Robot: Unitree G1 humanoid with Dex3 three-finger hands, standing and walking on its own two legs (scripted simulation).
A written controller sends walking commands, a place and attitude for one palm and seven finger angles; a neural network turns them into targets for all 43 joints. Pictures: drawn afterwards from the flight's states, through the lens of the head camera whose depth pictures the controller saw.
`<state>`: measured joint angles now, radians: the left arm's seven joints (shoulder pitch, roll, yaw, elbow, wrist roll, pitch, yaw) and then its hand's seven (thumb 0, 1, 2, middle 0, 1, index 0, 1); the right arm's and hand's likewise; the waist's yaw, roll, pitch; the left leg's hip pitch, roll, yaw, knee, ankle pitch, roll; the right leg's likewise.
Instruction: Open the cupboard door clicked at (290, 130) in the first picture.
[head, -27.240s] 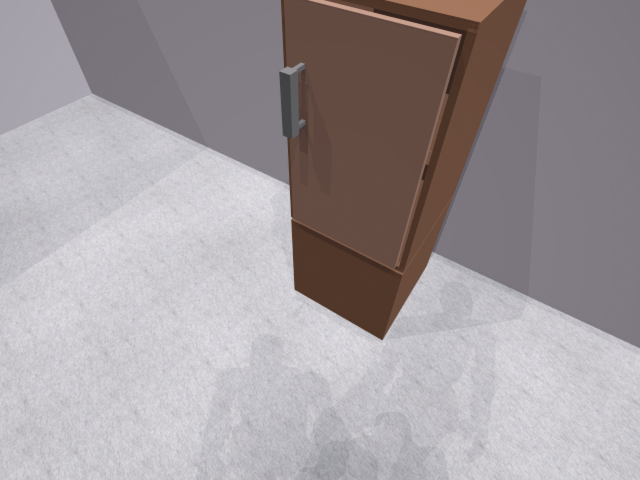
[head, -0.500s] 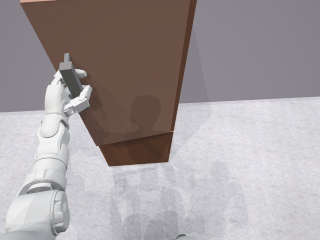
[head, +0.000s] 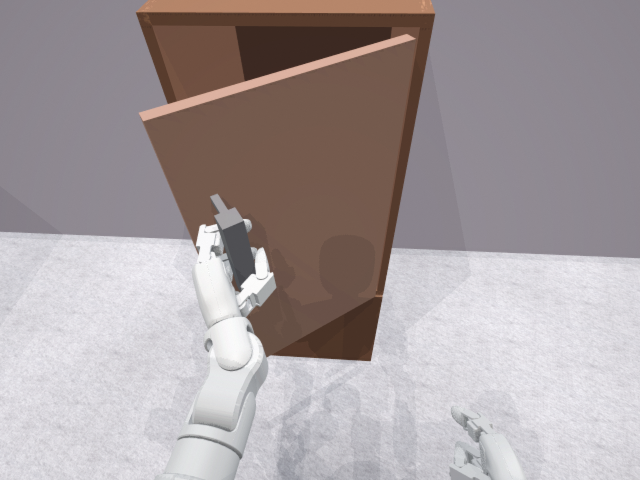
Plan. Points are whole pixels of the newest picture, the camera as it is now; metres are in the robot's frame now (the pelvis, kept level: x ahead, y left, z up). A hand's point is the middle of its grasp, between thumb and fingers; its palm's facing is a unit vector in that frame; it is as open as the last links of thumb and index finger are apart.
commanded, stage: pull the door open along its arc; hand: left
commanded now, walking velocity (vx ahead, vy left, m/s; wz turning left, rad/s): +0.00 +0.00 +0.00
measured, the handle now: (233, 246) +0.39 +0.13 +0.09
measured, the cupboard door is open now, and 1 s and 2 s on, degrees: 35 51 54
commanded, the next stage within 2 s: open thumb and fingers to let go in 0.26 s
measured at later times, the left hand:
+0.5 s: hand (306, 312) +0.29 +0.03 +0.09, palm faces +0.31 -0.95 -0.04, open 6.8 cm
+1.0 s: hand (299, 318) +0.28 +0.04 +0.09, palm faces +0.29 -0.96 -0.03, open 13.9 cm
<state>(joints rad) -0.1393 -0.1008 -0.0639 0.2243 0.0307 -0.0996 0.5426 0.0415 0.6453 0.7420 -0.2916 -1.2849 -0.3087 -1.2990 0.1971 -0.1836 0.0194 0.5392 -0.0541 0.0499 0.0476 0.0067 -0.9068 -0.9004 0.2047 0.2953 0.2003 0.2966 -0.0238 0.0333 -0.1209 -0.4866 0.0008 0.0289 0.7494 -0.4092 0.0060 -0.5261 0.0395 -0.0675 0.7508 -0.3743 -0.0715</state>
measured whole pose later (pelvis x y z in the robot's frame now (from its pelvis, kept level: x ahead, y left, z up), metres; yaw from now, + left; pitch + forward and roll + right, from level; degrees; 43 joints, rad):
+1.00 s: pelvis -0.02 -0.02 +0.00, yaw +2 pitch +4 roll +1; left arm 0.02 -0.09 -0.28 0.08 0.05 -0.05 0.57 0.00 -0.43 0.33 -0.29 -1.03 -0.29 -1.05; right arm 0.19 -0.19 0.01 0.58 -0.05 0.03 0.03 0.01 -0.91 -0.90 0.20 0.30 0.20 0.30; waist -0.02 0.04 -0.08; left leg -0.43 0.00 -0.01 0.73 -0.38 -0.01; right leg -0.45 0.03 -0.11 0.74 -0.36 -0.09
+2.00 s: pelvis -0.01 +0.01 +0.00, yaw +0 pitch +4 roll +1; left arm 0.28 0.05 -0.28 -0.15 -0.04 -0.13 0.10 -0.01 -0.50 0.30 -0.18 -0.32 -0.18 -0.31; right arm 0.23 -0.21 0.05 0.44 0.00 0.00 0.02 0.01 -0.91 -0.90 0.20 0.30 0.20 0.30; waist 0.00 0.03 -0.07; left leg -0.43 -0.02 0.04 0.77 -0.41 0.02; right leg -0.47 0.02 -0.06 0.78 -0.38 -0.06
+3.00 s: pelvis -0.01 +0.03 -0.01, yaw +1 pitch +4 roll -1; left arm 0.57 0.22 0.03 -0.45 -0.21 -0.06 -0.15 -0.01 -0.50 0.30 -0.15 -0.30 -0.15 -0.30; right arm 0.29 -0.24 0.06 0.44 0.04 -0.14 -0.04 0.01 -0.90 -0.90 0.21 0.30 0.20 0.30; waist 0.02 0.06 -0.12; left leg -0.46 -0.02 0.01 0.85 -0.46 0.05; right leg -0.48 0.02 -0.08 0.81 -0.41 -0.03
